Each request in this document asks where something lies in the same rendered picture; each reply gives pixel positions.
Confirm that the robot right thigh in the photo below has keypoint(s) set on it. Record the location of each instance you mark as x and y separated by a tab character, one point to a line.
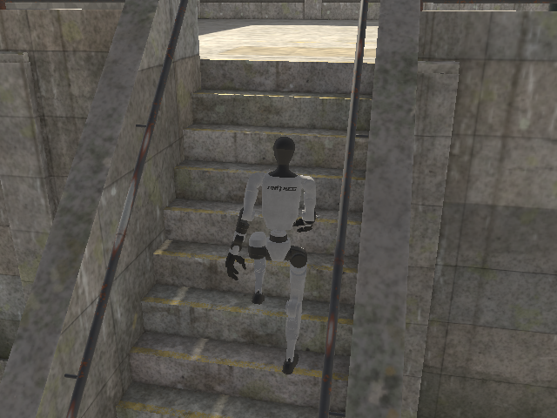
298	265

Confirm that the robot right forearm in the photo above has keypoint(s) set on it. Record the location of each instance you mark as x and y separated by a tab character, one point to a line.
309	223

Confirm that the robot right upper arm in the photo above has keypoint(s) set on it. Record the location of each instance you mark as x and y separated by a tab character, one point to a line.
308	184

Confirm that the robot left hand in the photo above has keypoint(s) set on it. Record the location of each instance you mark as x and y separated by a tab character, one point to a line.
230	267

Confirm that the robot left upper arm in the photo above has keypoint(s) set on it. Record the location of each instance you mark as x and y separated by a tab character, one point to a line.
251	193

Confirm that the robot left shin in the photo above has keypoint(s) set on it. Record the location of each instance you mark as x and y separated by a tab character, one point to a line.
259	269

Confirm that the robot left forearm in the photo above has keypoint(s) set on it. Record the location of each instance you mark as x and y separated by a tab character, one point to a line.
239	235

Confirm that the robot right hand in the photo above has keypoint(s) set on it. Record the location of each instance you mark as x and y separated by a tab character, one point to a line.
299	222

